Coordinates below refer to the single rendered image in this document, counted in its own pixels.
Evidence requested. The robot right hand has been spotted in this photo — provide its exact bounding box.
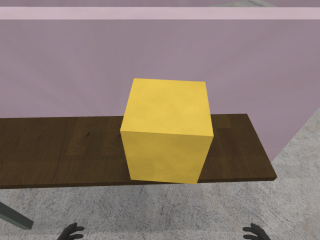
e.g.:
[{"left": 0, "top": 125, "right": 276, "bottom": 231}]
[{"left": 242, "top": 223, "right": 271, "bottom": 240}]

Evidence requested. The table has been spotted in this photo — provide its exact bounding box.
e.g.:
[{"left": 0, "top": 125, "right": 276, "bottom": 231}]
[{"left": 0, "top": 113, "right": 277, "bottom": 230}]

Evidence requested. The robot left hand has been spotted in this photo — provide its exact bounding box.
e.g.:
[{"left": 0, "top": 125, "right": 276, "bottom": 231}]
[{"left": 57, "top": 222, "right": 85, "bottom": 240}]

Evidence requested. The carton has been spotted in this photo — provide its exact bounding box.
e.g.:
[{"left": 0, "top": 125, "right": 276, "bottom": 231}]
[{"left": 120, "top": 78, "right": 214, "bottom": 184}]

